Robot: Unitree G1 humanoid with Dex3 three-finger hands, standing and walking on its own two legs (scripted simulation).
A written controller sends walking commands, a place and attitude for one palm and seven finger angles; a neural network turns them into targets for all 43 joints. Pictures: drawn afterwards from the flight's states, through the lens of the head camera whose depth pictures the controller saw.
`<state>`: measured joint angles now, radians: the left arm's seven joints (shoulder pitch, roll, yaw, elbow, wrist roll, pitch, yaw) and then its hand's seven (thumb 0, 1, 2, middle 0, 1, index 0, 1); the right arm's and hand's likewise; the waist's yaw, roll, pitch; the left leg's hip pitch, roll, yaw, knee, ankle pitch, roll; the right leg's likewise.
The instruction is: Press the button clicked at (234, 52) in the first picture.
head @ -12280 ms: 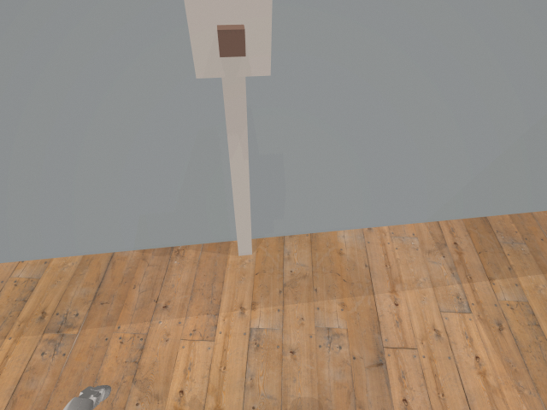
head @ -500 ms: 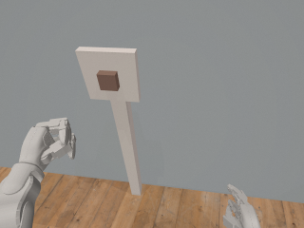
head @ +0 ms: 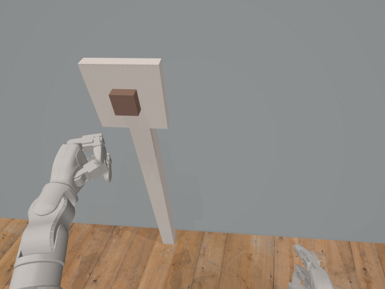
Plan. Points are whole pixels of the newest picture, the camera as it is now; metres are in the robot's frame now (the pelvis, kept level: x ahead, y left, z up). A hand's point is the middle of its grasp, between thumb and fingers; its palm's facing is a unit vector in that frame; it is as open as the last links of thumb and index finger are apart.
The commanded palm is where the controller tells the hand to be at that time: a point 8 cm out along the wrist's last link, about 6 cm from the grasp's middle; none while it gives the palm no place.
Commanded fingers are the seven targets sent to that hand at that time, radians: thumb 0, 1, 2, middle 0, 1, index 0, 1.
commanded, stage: aim a knuckle at the button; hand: left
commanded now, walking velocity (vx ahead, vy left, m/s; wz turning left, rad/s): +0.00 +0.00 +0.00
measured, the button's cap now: (126, 101) +0.48 +0.20 +0.17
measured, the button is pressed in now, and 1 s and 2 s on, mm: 0 0 0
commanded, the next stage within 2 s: none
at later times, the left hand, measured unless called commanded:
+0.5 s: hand (125, 143) +0.37 +0.17 +0.13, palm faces +0.00 -1.00 -0.01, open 3.1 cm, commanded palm +0.35 +0.23 +0.14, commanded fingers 0.00 0.90 0.90 -1.30 -1.50 -1.30 -1.50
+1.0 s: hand (120, 145) +0.37 +0.18 +0.13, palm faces +0.04 -1.00 -0.03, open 3.1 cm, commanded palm +0.34 +0.23 +0.14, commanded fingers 0.00 0.90 0.90 -1.30 -1.50 -1.30 -1.50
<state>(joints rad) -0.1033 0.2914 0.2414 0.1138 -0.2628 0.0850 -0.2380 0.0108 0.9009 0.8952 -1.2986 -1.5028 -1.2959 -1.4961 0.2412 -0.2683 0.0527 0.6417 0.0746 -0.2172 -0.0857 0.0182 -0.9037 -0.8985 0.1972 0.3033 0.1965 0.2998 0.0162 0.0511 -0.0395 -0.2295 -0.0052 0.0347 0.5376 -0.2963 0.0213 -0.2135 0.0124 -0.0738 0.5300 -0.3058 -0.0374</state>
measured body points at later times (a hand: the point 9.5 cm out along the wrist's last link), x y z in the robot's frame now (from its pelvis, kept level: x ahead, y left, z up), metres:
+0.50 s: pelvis +0.00 +0.01 +0.00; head +0.00 +0.00 +0.45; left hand +0.37 +0.23 +0.14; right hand +0.14 -0.24 -0.10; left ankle -0.01 +0.11 -0.73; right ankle -0.01 -0.09 -0.73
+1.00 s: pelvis -0.01 +0.01 +0.00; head -0.01 -0.01 +0.45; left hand +0.36 +0.24 +0.14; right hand +0.12 -0.25 -0.10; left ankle -0.01 +0.11 -0.73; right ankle -0.01 -0.09 -0.73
